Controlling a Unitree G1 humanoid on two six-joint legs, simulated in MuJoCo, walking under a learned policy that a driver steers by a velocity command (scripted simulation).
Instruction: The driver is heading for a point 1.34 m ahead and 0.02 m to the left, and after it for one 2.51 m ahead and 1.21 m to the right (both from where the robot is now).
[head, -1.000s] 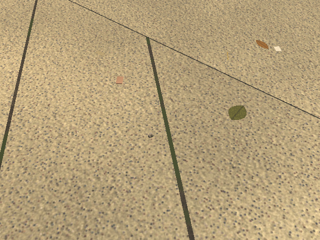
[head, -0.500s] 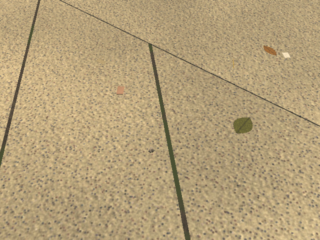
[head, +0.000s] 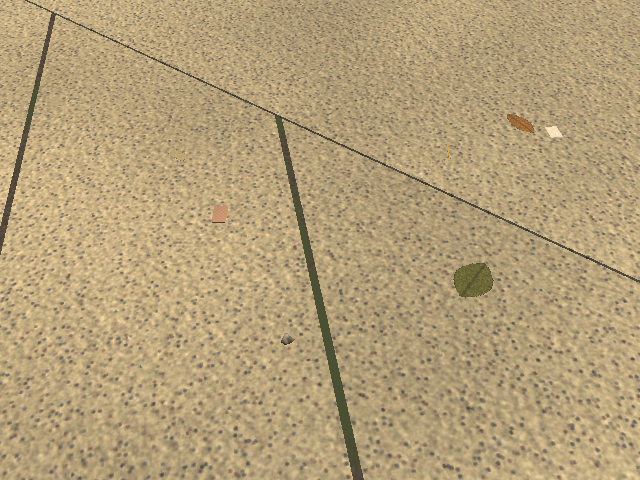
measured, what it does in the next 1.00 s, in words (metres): walks ahead: left foot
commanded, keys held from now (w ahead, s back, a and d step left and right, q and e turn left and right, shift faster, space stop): no key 0.40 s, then w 0.60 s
